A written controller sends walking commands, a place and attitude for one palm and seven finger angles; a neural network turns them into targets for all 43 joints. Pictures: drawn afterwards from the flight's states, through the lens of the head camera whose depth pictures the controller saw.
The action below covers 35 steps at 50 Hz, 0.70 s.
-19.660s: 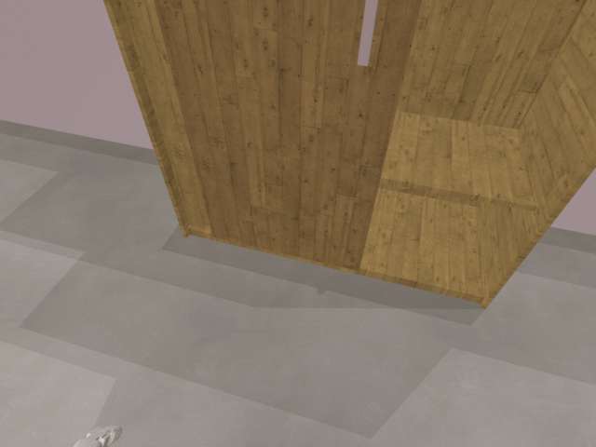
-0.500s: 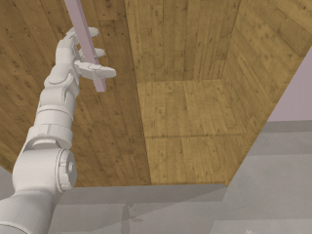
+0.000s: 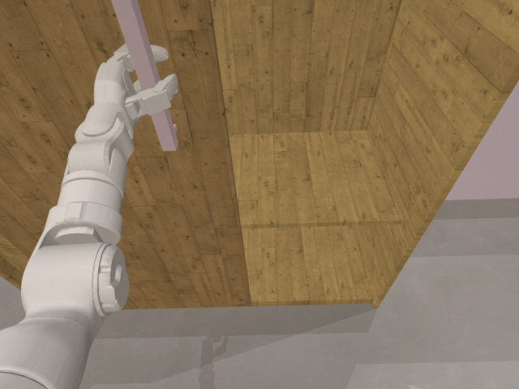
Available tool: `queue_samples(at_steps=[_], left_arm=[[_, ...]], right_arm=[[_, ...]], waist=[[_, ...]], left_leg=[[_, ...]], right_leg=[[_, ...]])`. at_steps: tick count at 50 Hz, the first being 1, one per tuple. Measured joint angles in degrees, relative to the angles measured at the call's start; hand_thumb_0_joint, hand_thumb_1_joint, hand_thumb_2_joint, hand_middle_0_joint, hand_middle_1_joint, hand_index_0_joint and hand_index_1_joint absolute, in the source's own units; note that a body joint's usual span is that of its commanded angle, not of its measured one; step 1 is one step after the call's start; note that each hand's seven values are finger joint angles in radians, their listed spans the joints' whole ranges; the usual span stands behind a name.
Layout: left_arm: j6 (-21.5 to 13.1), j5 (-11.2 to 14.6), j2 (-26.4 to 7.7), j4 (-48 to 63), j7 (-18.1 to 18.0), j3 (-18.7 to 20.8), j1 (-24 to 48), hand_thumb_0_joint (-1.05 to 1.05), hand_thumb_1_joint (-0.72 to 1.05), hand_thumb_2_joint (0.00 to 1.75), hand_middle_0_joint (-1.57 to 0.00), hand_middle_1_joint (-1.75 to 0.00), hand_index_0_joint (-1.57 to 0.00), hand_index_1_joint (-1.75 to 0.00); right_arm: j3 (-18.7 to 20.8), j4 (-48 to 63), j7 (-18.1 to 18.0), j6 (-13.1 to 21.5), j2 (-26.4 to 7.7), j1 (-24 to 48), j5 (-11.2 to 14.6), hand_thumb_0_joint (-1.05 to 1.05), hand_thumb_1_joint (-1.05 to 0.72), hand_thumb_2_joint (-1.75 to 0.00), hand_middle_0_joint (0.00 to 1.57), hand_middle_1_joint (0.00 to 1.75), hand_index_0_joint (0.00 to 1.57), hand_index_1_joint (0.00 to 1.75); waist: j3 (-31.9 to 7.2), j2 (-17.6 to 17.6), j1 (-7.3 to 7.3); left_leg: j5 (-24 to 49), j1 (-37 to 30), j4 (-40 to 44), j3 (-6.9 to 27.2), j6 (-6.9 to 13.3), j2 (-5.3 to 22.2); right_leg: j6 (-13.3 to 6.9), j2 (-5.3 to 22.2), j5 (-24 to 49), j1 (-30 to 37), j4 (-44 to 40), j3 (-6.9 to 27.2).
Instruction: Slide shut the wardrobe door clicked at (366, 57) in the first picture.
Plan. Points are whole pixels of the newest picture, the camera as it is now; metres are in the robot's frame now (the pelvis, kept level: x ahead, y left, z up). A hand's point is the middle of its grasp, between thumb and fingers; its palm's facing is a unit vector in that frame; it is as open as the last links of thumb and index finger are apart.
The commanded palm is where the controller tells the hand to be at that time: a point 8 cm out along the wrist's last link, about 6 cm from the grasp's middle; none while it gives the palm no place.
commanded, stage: grip the handle and tug to test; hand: left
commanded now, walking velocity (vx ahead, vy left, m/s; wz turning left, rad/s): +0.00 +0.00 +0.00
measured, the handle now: (152, 72) +0.52 +0.16 +0.25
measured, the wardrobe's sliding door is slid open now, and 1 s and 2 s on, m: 0.48 0.48 0.48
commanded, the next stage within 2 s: tug the door sideways, standing still in 0.80 s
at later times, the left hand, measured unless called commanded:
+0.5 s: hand (160, 91) +0.47 +0.14 +0.24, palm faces +0.03 -1.00 +0.01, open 5.7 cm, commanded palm +0.45 +0.20 +0.23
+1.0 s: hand (161, 92) +0.47 +0.14 +0.24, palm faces +0.03 -1.00 +0.01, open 5.7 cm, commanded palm +0.45 +0.18 +0.23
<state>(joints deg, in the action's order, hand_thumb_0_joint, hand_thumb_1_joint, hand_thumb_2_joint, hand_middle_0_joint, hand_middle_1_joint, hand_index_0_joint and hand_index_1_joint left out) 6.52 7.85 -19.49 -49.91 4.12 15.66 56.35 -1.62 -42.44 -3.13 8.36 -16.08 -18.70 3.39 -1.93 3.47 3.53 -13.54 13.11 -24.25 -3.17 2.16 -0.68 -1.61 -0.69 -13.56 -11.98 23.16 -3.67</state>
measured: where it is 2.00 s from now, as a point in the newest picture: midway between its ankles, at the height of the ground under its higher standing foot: outside the picture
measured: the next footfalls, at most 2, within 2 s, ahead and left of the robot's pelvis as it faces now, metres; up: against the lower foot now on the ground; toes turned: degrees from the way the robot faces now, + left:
none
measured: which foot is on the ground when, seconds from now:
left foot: down 0.00-1.00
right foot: down 0.00-1.00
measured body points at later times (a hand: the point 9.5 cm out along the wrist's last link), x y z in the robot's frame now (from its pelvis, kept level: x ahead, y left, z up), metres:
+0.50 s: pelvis -0.01 +0.00 +0.00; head +0.00 -0.02 +0.45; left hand +0.46 +0.19 +0.24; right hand +0.06 -0.27 -0.12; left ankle -0.01 +0.09 -0.74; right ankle -0.02 -0.10 -0.74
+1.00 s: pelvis +0.02 +0.00 +0.00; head +0.02 -0.03 +0.45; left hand +0.46 +0.19 +0.24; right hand +0.12 -0.27 -0.11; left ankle -0.01 +0.09 -0.74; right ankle -0.02 -0.10 -0.74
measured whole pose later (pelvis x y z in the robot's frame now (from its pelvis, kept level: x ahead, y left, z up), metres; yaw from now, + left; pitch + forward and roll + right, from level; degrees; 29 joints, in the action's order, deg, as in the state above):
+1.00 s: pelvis +0.02 +0.00 +0.00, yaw -1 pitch +2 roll +0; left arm 14.0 9.5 -18.8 -32.9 4.4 17.2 46.5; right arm -1.1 -38.7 -3.0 5.4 -16.2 -16.3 4.2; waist -2.6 3.8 3.4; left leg -14.7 10.5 -22.8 -4.3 1.8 0.1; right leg -1.8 -1.6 -13.9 -9.5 21.1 -2.3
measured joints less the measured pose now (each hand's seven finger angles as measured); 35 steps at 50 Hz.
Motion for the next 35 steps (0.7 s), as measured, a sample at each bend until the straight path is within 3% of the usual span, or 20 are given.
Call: queue_samples(at_steps=[4, 26, 35], left_arm=[[-0.1, 0.0, -0.1, -0.7, 0.1, -0.1, 0.5, 0.01, 0.69, 0.81, -0.43, -1.38, -0.41, -1.38], [-1.7, -0.7, -2.6, -3.8, 2.2, 2.5, 0.7, 0.01, 0.68, 0.81, -0.42, -1.4, -0.41, -1.4], [0.1, 0.3, -2.9, 2.2, 2.7, 3.4, -3.3, 0.0, 0.69, 0.79, -0.42, -1.4, -0.39, -1.4]], right_arm=[[0.0, -0.3, -0.1, -0.1, 0.1, -0.3, 0.0, 0.01, -0.9, -0.9, 0.2, 0.3, 0.2, 0.3], [-0.2, 0.5, -0.5, 0.2, -0.4, -1.4, 0.1, 0.01, -0.9, -0.9, 0.2, 0.3, 0.2, 0.3], [0.0, 2.0, -0.5, -0.6, -0.7, -1.4, 0.5, 0.01, -0.9, -0.9, 0.2, 0.3, 0.2, 0.3]], waist=[[0.0, -0.1, 0.04], [-0.3, -0.2, 1.37], [-0.2, 0.1, 1.64]], left_leg=[[0.0, 0.1, -0.1, 0.1, 0.0, 0.0], [0.3, 0.6, -0.1, -0.7, -0.2, 0.7], [0.2, -0.4, 0.7, -1.5, -0.3, 1.0]], right_leg=[[0.0, 0.0, 0.0, -0.1, 0.0, 0.0], [-0.3, -0.7, 0.9, -0.8, -0.4, 0.8], [-0.3, -1.1, 1.1, -0.1, -1.1, 1.6]])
